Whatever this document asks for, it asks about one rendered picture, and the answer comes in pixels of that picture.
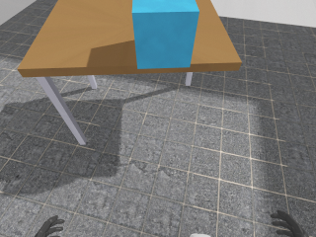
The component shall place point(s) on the table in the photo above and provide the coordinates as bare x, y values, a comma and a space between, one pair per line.
96, 37

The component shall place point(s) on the robot left hand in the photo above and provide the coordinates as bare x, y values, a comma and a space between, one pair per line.
46, 230

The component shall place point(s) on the carton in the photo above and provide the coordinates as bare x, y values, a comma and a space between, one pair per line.
164, 32

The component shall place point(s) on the robot right hand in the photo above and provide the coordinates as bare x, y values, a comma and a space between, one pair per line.
295, 230

